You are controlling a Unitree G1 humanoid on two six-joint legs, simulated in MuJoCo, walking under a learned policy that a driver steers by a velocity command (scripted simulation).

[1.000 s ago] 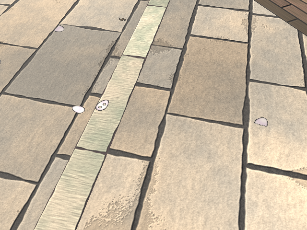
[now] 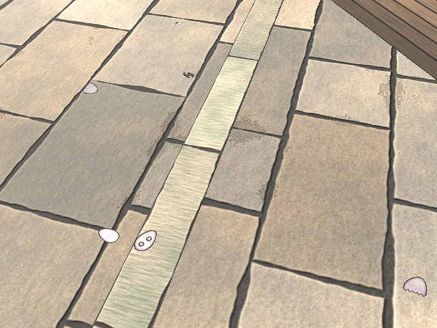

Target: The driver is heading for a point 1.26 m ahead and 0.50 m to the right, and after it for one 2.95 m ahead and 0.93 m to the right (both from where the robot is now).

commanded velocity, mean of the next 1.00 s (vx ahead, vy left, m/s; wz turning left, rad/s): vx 0.50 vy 0.00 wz -0.44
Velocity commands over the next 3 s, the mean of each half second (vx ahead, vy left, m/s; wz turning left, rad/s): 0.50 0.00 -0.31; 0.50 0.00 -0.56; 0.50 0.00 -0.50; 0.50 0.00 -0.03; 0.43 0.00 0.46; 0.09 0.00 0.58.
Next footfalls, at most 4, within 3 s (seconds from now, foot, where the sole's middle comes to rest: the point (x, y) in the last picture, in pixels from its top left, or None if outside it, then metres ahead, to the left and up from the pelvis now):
0.28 left None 0.34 0.16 -0.78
0.82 right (291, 325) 0.54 -0.16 -0.78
1.34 left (282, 229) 0.88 -0.15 -0.78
1.84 right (384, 233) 0.88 -0.51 -0.78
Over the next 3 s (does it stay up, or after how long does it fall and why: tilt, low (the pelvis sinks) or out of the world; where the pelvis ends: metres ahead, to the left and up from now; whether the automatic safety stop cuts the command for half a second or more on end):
stays up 1.20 -0.60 -0.01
